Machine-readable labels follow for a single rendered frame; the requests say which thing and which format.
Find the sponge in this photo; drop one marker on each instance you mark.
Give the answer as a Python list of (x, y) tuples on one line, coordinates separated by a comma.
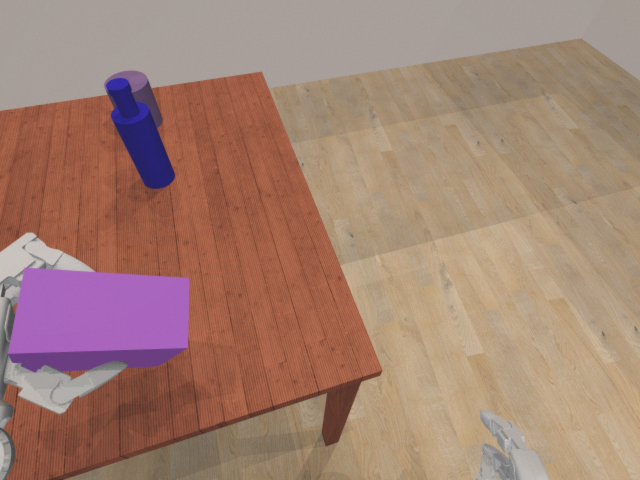
[(78, 320)]

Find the table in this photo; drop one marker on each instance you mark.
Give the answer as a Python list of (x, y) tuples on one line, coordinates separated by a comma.
[(272, 320)]

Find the robot left hand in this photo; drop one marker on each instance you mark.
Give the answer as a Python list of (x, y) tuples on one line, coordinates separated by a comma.
[(49, 388)]

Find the robot right hand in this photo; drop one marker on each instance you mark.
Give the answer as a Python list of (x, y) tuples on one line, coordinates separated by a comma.
[(522, 464)]

